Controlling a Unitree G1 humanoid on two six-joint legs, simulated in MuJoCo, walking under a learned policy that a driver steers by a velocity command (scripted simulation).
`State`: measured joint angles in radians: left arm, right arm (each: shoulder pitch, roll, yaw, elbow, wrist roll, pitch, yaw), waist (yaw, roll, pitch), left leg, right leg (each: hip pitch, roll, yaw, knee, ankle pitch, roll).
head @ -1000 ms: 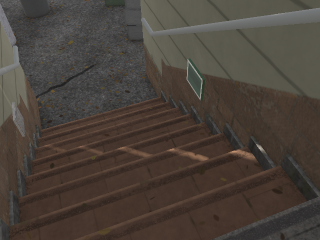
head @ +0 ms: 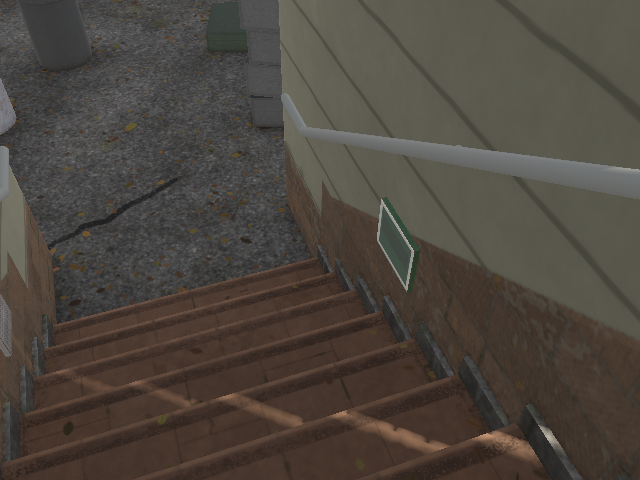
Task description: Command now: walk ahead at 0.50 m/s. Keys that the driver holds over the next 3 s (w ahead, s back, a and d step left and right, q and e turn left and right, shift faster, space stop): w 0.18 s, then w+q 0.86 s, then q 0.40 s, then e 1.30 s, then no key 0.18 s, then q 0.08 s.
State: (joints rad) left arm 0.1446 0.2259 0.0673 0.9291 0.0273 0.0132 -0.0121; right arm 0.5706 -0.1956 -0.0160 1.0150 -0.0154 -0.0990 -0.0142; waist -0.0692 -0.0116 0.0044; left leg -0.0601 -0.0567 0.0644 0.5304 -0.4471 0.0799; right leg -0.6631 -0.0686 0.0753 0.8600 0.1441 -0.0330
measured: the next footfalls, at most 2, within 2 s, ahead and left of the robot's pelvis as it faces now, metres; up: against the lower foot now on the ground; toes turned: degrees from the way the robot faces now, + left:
right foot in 0.24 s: +0.26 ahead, -0.17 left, -0.18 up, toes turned -3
left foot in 0.88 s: +0.48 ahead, +0.14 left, -0.35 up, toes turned +25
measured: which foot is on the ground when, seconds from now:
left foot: down 0.00-0.26, up 0.28-0.86, down 0.88-1.00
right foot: up 0.00-0.22, down 0.24-0.90, up 0.92-1.00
